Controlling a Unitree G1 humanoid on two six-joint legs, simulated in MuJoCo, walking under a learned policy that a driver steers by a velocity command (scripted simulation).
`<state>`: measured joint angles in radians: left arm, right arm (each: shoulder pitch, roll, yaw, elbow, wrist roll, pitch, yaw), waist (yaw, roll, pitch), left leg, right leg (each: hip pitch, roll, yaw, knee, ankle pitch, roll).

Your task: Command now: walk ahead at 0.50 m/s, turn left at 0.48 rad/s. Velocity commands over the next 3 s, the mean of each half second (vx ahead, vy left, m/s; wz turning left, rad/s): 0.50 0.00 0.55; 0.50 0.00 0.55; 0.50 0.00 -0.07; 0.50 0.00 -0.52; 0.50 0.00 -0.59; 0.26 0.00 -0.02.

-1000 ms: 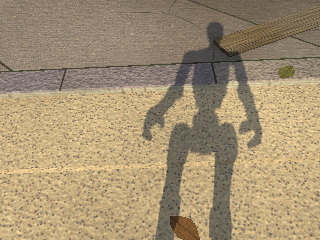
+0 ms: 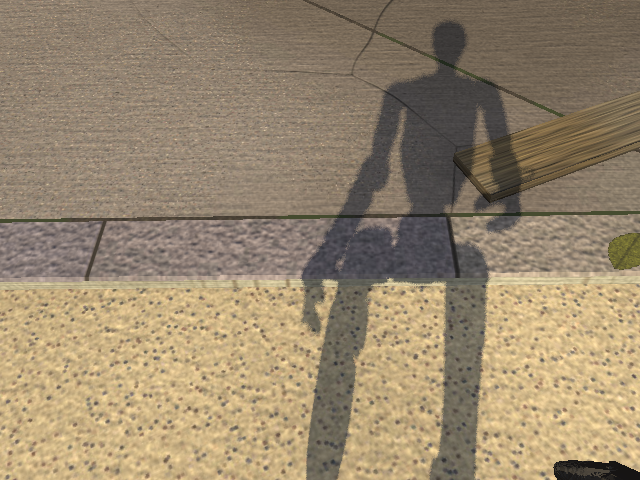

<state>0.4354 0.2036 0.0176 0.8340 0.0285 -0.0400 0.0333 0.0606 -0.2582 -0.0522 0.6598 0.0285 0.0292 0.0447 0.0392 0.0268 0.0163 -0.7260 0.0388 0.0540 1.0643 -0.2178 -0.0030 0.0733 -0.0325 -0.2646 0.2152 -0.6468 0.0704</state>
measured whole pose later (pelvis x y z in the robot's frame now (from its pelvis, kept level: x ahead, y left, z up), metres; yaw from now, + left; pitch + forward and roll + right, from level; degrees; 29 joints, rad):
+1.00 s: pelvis +0.52 +0.17 +0.03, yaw +35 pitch +1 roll -3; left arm 0.24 0.33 0.08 0.79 -0.02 -0.08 -0.01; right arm 0.18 -0.30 -0.06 0.62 0.01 -0.03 0.03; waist 0.03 -0.03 0.04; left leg -0.44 0.02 0.03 0.67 -0.24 0.07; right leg -0.28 -0.10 -0.06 0.99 -0.45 0.02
